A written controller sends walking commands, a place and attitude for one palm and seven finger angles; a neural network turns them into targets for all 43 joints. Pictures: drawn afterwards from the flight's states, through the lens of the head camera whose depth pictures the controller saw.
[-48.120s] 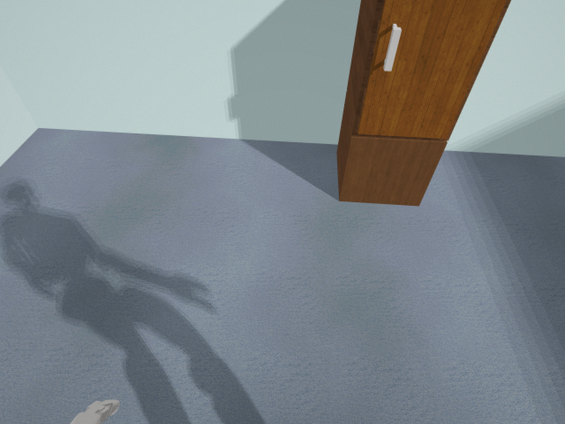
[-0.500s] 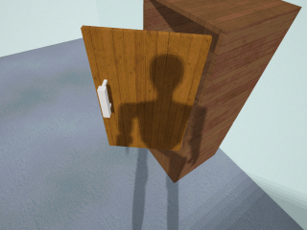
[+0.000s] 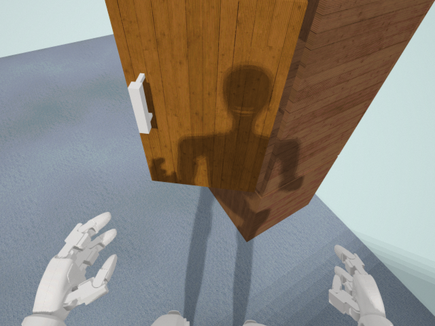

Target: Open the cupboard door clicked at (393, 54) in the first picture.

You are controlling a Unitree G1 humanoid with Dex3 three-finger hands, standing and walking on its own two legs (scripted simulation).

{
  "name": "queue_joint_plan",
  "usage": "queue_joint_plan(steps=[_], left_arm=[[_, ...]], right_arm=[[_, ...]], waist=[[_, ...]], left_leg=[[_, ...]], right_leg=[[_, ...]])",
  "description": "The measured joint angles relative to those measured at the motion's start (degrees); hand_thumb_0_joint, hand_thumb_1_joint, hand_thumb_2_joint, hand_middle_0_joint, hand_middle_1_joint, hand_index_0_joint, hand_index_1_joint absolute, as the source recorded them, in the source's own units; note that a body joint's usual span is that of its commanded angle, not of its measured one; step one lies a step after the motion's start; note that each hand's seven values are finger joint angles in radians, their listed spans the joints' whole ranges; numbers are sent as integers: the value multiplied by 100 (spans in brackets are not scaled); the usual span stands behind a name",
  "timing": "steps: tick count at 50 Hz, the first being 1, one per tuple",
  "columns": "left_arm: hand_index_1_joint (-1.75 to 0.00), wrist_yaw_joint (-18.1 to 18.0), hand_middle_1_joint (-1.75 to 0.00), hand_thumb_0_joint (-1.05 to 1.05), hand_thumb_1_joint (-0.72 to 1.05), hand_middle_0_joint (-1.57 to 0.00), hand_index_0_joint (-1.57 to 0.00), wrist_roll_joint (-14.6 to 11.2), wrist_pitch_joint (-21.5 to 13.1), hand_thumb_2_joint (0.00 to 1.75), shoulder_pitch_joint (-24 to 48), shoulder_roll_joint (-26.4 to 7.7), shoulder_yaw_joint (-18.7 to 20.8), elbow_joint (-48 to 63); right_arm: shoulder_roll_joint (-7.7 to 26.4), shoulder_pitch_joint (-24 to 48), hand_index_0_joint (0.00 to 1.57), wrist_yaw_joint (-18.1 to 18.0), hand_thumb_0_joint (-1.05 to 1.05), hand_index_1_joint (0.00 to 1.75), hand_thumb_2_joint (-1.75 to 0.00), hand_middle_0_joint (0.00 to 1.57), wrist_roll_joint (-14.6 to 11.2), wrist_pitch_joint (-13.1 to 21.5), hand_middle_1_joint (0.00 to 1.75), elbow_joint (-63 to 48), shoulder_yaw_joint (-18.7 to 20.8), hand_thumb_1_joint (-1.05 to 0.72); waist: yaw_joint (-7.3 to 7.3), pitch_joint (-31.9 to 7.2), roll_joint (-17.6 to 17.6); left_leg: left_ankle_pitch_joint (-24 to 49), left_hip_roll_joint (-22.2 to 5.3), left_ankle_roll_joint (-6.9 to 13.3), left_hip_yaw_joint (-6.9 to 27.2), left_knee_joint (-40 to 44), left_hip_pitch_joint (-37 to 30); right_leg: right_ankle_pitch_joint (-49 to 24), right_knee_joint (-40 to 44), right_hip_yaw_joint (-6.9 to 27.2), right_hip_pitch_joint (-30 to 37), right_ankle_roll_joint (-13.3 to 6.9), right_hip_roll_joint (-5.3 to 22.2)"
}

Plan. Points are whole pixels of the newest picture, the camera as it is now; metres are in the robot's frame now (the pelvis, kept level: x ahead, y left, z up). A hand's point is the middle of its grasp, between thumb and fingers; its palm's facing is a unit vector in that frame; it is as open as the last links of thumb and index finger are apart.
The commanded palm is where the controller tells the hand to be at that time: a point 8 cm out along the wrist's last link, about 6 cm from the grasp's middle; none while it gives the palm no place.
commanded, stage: raise the hand with hooked fingers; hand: left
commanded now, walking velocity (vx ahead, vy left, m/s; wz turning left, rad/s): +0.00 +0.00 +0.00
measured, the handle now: (143, 103) +0.57 +0.20 +0.07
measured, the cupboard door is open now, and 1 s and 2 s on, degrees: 52 52 52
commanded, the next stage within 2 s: move the hooked fingers beside the handle in 1.72 s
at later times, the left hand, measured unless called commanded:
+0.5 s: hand (65, 239) +0.24 +0.26 +0.06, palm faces +0.04 -1.00 -0.07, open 11.3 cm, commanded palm +0.21 +0.31 +0.05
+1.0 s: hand (29, 220) +0.27 +0.32 +0.07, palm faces -0.03 -1.00 -0.05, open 13.8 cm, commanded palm +0.24 +0.37 +0.08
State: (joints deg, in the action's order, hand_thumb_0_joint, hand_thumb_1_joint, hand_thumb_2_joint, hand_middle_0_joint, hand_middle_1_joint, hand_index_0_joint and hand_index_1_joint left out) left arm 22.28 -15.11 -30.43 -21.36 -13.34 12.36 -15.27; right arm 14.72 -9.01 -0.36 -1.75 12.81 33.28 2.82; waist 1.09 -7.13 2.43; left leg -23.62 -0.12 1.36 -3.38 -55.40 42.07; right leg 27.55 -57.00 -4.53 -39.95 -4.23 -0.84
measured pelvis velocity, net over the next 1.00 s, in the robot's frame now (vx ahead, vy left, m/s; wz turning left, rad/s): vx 0.00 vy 0.07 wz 0.01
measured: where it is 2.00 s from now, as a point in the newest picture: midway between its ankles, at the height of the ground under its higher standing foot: outside the picture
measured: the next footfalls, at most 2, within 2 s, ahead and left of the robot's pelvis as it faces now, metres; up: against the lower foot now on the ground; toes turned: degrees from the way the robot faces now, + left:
none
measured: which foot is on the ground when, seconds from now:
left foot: down 0.00-1.00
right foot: down 0.00-1.00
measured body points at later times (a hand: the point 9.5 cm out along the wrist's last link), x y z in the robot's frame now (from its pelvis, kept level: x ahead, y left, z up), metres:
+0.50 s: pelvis +0.00 +0.01 +0.00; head +0.06 +0.01 +0.45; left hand +0.23 +0.31 +0.06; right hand +0.13 -0.23 -0.09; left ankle +0.04 +0.11 -0.68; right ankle +0.01 -0.07 -0.68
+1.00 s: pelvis +0.00 +0.07 +0.01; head +0.05 +0.09 +0.46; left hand +0.26 +0.38 +0.08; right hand +0.19 -0.16 -0.05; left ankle +0.04 +0.11 -0.68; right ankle +0.01 -0.07 -0.68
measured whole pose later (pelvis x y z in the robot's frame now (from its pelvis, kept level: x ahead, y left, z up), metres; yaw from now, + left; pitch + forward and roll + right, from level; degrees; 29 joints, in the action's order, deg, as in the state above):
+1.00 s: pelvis +0.00 +0.07 +0.01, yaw +1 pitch +10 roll -4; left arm 27.0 -19.0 -12.8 -4.2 -23.0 19.6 -14.5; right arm 15.0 -14.4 -3.2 -2.8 12.8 29.1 -3.4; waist -0.4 -5.0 -1.9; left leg -23.2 1.5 5.7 -2.7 -53.7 40.5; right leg 24.0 -49.6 -5.0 -35.2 0.3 0.3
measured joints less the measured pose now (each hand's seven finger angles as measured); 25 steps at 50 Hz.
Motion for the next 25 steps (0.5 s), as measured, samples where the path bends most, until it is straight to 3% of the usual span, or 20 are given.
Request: queue_joint_plan(steps=[2,5,9,12,15,17,19,21,25], left_arm=[[-48,172,-49,1,61,-22,-22,-130,9,77,-177,-78,151,-2],[-53,131,-54,1,54,-23,-23,-358,-108,74,-310,-115,347,296],[-59,180,-60,2,45,-23,-23,-562,-345,70,25,-192,328,796],[-63,463,-64,1,38,-23,-23,-515,-53,67,572,-392,186,740],[-68,702,-69,1,31,-24,-24,-418,721,64,1019,-651,156,461],[-71,724,-72,1,26,-25,-25,-468,1225,62,1084,-735,282,341],[-74,584,-75,1,21,-25,-25,-583,1469,60,975,-706,496,353],[-77,390,-78,1,17,-26,-25,-684,1444,58,807,-611,712,450],[-83,165,-84,1,8,-26,-26,-682,969,54,602,-498,917,545]], right_arm=[[125,24,20,-66,1,30,-90,20,-23,34,30,-197,63,-90],[223,15,20,-218,1,30,-90,20,-38,118,30,-260,86,-90],[174,7,20,-367,1,30,-90,20,-66,264,30,-49,-121,-90],[27,-9,20,-417,1,30,-90,20,-110,271,30,77,-358,-90],[-160,-116,20,-413,1,30,-90,20,-137,145,30,67,-527,-90],[-248,-261,20,-384,1,30,-90,20,-133,29,30,12,-578,-90],[-295,-448,20,-351,2,30,-90,20,-123,-45,30,-19,-562,-90],[-287,-650,20,-319,2,30,-90,20,-102,-66,30,-17,-489,-90],[-121,-901,20,-254,2,30,-90,20,-70,-34,30,81,-328,-90]], waist=[[-103,14,7],[-251,38,-80],[-358,78,-244],[-299,117,-356],[-130,177,-417],[-7,184,-436],[80,159,-433],[91,121,-425],[40,65,-426]], left_leg=[[-116,-45,-42,109,-395,360],[-273,-94,-84,327,-842,710],[-382,-131,-123,549,-1154,901],[-372,-152,-121,586,-1164,926],[-289,-166,-116,501,-964,817],[-226,-172,-88,390,-752,681],[-170,-171,-50,271,-521,523],[-127,-166,-11,173,-326,382],[-97,-103,82,108,-176,315]], right_leg=[[126,-316,-117,-291,-39,-29],[258,-594,-336,-501,-80,-75],[330,-721,-552,-550,-121,-128],[300,-681,-583,-550,-97,-154],[193,-511,-493,-490,-69,-165],[105,-343,-380,-413,-35,-169],[26,-159,-257,-314,13,-168],[-41,11,-154,-215,52,-167],[-88,161,-88,-151,127,-112]])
